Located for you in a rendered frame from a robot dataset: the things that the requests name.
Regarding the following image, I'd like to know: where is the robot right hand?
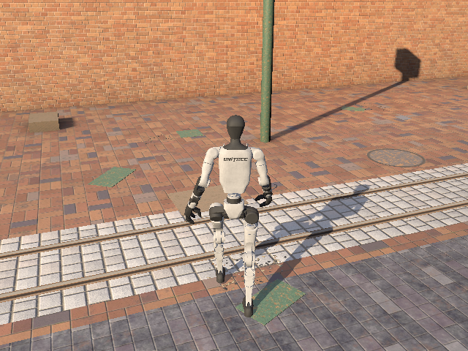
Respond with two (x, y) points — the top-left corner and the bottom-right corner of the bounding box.
(255, 193), (272, 207)

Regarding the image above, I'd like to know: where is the robot right forearm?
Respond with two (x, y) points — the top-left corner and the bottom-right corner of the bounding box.
(262, 176), (273, 198)

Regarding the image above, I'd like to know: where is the robot left hand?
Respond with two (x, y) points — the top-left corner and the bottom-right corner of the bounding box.
(184, 204), (201, 224)

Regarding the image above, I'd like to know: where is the robot left forearm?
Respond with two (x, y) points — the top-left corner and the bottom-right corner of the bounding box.
(188, 176), (205, 208)

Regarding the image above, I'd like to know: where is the left robot shin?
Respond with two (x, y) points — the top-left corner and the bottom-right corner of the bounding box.
(214, 232), (224, 273)

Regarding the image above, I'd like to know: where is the robot left upper arm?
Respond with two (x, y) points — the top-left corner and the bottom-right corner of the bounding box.
(198, 147), (220, 188)

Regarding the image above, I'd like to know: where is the robot right upper arm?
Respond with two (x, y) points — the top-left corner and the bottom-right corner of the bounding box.
(250, 147), (269, 186)

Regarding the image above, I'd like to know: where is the humanoid robot head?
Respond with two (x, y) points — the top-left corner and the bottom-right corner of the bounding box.
(223, 115), (248, 150)

